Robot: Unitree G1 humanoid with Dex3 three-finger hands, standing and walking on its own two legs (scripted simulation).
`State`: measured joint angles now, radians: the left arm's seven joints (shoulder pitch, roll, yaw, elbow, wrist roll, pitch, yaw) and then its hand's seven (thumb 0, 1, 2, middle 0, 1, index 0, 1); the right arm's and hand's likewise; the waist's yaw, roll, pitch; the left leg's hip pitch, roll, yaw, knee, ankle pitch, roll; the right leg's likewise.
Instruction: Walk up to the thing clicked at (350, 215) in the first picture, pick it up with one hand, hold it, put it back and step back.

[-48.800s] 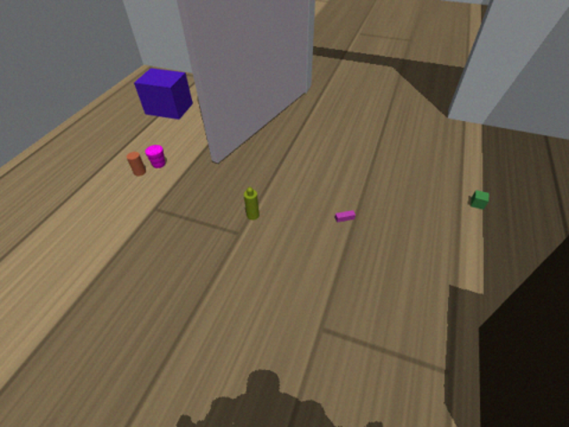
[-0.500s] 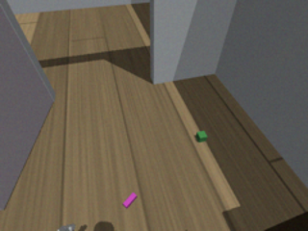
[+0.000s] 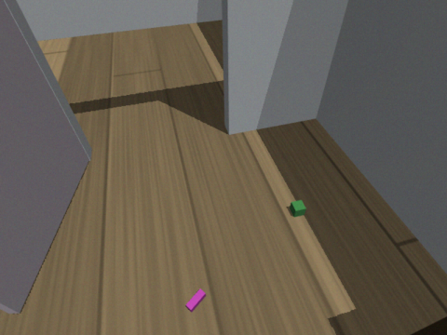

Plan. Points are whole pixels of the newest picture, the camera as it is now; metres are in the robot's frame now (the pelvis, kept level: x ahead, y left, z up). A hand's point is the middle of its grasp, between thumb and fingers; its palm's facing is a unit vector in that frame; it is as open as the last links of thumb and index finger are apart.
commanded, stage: stand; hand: left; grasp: from above
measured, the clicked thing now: (196, 300) +0.42 +0.19 -0.76
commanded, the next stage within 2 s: step back in 1.68 s
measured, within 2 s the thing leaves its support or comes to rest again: neither
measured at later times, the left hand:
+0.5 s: hand out of the picture +0.06 +0.23 -0.16, palm faces +0.01 -0.94 -0.33, open 7.4 cm
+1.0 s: hand out of the picture +0.09 +0.23 -0.15, palm faces +0.01 -0.94 -0.34, open 7.4 cm
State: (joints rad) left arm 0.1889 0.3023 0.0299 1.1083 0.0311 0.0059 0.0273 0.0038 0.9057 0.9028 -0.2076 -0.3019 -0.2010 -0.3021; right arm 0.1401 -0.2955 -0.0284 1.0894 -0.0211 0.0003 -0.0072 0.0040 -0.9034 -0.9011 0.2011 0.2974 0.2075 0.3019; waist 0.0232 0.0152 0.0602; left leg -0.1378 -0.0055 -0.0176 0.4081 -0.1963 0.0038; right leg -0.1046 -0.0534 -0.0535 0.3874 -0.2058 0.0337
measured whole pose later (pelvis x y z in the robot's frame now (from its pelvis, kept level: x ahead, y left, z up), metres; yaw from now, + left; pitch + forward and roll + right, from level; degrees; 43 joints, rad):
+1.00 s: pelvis +0.02 -0.01 +0.00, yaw +0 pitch -3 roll +0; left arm 0.10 0.32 0.03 1.16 0.02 0.00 0.01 0.00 0.91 0.90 -0.21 -0.30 -0.20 -0.30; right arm 0.10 -0.33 -0.01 1.14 -0.01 -0.01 0.00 0.00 -0.90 -0.90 0.20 0.30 0.21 0.30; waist 0.01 0.01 0.06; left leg -0.10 0.02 -0.02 0.33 -0.18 -0.02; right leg -0.07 -0.03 -0.06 0.31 -0.19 0.01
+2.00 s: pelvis -0.02 +0.02 -0.02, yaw +0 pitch -1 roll -1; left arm 0.03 0.39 0.07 0.96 0.01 0.05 0.02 0.00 0.90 0.90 -0.21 -0.30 -0.20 -0.30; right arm 0.12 -0.41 -0.06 0.99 0.00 0.04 0.03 0.00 -0.91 -0.90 0.20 0.30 0.21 0.30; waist -0.02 -0.01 0.16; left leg -0.29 -0.02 -0.03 0.68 -0.38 0.04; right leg -0.36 -0.05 0.01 0.70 -0.36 0.00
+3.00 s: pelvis -0.24 +0.04 -0.01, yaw -2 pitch -2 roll -2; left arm 0.18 0.40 0.09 0.83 0.01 0.07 0.02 0.00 0.91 0.90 -0.21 -0.30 -0.20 -0.30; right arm 0.14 -0.34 -0.03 0.86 -0.03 0.03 0.00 0.00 -0.90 -0.90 0.20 0.30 0.21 0.30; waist 0.02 -0.05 0.16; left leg -0.29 0.01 -0.02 0.54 -0.22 0.03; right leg -0.46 0.13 0.18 1.24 -0.47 0.00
